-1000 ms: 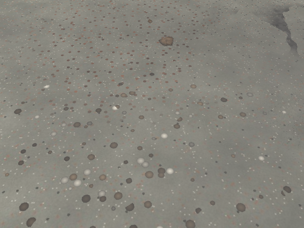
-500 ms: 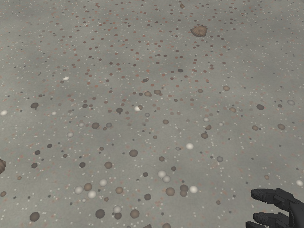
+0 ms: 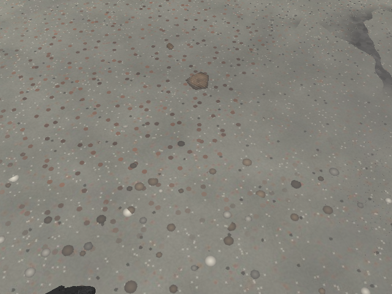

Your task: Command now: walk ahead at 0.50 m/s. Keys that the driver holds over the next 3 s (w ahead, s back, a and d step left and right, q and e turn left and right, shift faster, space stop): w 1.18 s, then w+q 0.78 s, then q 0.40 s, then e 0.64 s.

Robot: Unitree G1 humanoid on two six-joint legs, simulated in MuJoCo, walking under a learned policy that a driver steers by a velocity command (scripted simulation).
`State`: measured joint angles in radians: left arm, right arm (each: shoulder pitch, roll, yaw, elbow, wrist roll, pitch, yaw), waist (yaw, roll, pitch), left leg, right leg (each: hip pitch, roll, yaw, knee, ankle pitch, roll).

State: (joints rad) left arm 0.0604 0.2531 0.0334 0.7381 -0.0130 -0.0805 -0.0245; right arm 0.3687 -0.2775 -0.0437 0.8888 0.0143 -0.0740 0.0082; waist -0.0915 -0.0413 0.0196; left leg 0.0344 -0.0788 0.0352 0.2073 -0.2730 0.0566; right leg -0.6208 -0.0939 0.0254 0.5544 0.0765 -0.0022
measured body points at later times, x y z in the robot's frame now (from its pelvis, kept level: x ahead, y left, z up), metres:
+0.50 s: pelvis +0.28 -0.03 +0.00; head +0.31 -0.03 +0.45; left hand +0.29 +0.25 -0.12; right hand +0.48 -0.27 -0.09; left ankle +0.47 +0.13 -0.70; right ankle +0.20 -0.13 -0.74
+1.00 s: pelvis +0.56 +0.03 +0.01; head +0.58 +0.04 +0.46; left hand +0.74 +0.28 -0.10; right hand +0.57 -0.25 -0.12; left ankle +0.49 +0.11 -0.74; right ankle +0.74 -0.15 -0.68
